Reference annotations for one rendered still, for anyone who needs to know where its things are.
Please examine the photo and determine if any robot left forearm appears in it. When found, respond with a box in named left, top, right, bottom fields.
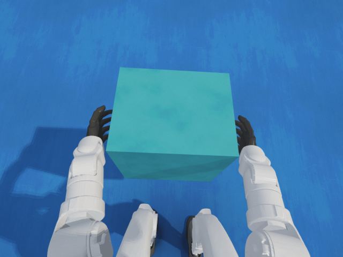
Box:
left=47, top=136, right=106, bottom=257

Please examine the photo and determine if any robot left hand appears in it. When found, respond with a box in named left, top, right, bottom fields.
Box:
left=86, top=105, right=113, bottom=143

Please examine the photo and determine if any robot right shin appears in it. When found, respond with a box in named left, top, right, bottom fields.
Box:
left=191, top=209, right=211, bottom=254

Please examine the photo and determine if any left robot upper arm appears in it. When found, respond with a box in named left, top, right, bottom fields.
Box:
left=48, top=220, right=114, bottom=257

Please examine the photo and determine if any carton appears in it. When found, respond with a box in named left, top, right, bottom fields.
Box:
left=106, top=67, right=239, bottom=182

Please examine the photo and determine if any robot left thigh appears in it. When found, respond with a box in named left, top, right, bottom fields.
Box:
left=116, top=209, right=158, bottom=257

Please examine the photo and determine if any robot right forearm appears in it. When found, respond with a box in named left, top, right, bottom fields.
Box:
left=238, top=145, right=310, bottom=255

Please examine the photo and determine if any robot right hand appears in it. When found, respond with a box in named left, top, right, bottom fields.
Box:
left=235, top=115, right=257, bottom=155

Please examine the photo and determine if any right robot upper arm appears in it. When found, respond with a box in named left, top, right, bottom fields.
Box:
left=245, top=229, right=310, bottom=257

